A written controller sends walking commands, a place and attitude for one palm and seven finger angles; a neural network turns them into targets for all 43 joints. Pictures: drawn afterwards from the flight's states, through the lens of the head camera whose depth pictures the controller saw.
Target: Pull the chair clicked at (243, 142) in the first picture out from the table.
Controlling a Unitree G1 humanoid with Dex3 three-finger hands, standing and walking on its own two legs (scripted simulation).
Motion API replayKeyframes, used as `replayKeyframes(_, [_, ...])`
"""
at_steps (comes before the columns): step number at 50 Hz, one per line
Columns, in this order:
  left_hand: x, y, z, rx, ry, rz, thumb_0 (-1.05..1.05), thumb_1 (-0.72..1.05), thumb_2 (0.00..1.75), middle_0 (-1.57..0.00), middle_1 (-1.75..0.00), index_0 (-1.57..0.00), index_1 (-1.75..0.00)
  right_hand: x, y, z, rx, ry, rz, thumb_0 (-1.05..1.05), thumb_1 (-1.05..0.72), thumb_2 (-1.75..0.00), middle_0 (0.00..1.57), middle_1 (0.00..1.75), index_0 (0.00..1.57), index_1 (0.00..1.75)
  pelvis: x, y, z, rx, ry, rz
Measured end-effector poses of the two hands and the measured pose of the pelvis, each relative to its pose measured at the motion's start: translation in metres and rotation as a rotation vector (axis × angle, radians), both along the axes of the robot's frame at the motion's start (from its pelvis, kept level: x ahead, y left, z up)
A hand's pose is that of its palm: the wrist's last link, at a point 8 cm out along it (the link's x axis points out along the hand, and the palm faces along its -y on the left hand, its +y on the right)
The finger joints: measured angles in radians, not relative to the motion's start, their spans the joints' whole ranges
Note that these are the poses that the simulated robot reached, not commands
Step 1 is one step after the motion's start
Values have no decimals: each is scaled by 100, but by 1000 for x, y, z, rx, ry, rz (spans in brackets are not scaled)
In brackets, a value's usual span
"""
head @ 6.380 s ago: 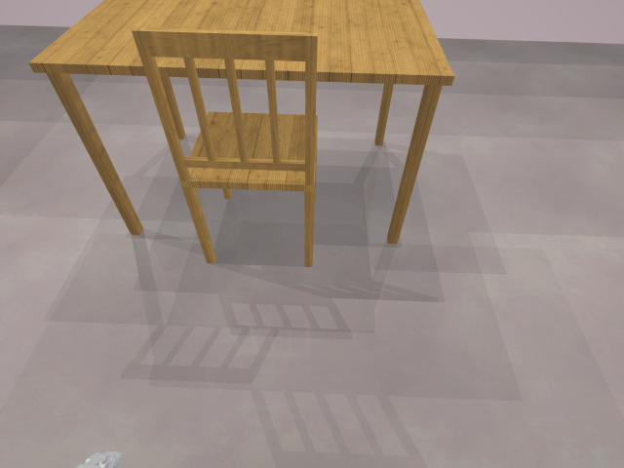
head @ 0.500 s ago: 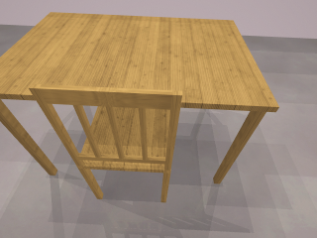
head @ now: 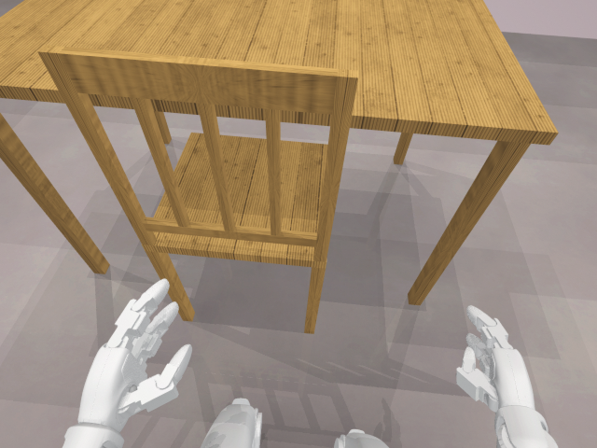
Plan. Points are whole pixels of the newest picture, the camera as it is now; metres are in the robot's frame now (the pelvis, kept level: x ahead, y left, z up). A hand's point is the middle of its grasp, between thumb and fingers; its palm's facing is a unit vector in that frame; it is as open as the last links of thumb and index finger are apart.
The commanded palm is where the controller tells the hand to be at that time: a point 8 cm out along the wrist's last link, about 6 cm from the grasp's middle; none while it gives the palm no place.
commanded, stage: raise the hand toward the chair's back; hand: left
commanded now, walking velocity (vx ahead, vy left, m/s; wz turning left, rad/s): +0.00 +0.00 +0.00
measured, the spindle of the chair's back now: (219, 176) +0.55 +0.19 +0.01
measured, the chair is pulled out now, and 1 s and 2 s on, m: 0.00 0.00 0.00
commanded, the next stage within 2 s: aim the fingers beside a spindle in 1.66 s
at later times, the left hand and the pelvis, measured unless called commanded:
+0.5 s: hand (145, 342) +0.23 +0.20 +0.05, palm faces -0.03 -1.00 -0.05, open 13.8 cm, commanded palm +0.20 +0.26 +0.05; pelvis +0.00 +0.02 +0.01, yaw -1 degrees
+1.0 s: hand (118, 327) +0.24 +0.23 +0.06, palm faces -0.01 -1.00 -0.05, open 16.8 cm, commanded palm +0.22 +0.29 +0.06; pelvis +0.01 +0.04 +0.01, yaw +0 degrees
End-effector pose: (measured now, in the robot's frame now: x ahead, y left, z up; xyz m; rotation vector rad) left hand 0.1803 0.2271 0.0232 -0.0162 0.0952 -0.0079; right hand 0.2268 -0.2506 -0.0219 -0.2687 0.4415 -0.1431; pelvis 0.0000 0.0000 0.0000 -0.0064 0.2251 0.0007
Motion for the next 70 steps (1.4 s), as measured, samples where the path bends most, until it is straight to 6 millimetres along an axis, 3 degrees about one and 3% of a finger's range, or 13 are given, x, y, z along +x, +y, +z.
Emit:
replayKeyframes(5, [-17, 13, 12, 60, -74, 63, 1, 47, 71, -16, -24, -15, -23, -8, 18, -20, 14, 22, 40, 1, -91, -90, 20, 30, 20, 30, -9, -5, -10, -30, 2, 20])
replayKeyframes(11, [10, 10, 20, 62, -87, -52, 1, 33, 65, -14, -21, -14, -21, -49, 36, -54, 74, 163, 31, 1, -91, -90, 20, 30, 21, 30, -15, -3, -11, -49, 9, 25])
replayKeyframes(17, [30, 17, 20, 42, 5, -45, 1, 19, 59, -13, -19, -13, -19, -94, 34, -64, 107, 285, -74, 1, -91, -90, 20, 30, 21, 30, -10, 5, 0, -38, 14, 4])
replayKeyframes(22, [31, 26, 27, 61, -19, -14, 1, 8, 54, -12, -17, -11, -17, -109, 23, -60, 77, 326, -127, 1, -91, -90, 20, 30, 21, 30, -4, 14, 6, -35, 24, -5])
replayKeyframes(26, [30, 31, 25, 63, -28, -22, 0, -2, 50, -11, -16, -10, -16, -104, 17, -55, 39, 318, -132, 1, -91, -90, 20, 30, 21, 30, -2, 21, 6, -38, 32, -4])
replayKeyframes(31, [32, 37, 23, 57, -34, -20, 0, -13, 45, -9, -14, -9, -14, -82, 21, -44, 10, 265, -107, 1, -91, -90, 20, 30, 20, 30, 0, 28, 6, -44, 35, 1])
replayKeyframes(38, [34, 46, 33, 63, -61, -7, 0, -30, 38, -8, -12, -8, -11, -46, 44, -29, 25, 186, -37, 1, -91, -90, 20, 30, 20, 30, 4, 35, 9, -53, 28, 10])
replayKeyframes(44, [36, 54, 34, 66, -38, -8, -1, -42, 33, -7, -10, -6, -9, -31, 65, -23, 47, 166, 17, 1, -91, -90, 20, 30, 21, 30, 6, 38, 12, -59, 22, 16])
replayKeyframes(52, [42, 64, 40, 74, -46, -6, -1, -48, 30, -6, -9, -6, -8, -40, 68, -26, 49, 208, 18, 1, -91, -90, 20, 30, 21, 30, 8, 39, 15, -64, 16, 19])
replayKeyframes(63, [53, 69, 44, 81, -31, -12, -1, -50, 30, -6, -8, -6, -8, -68, 45, -29, 29, 273, -54, 1, -91, -90, 20, 30, 21, 30, 10, 37, 20, -59, 12, 13])
replayKeyframes(70, [55, 62, 43, 75, -34, -18, -1, -50, 30, -6, -8, -6, -8, -74, 34, -28, 20, 277, -76, 1, -91, -90, 20, 30, 21, 30, 11, 34, 21, -54, 13, 10])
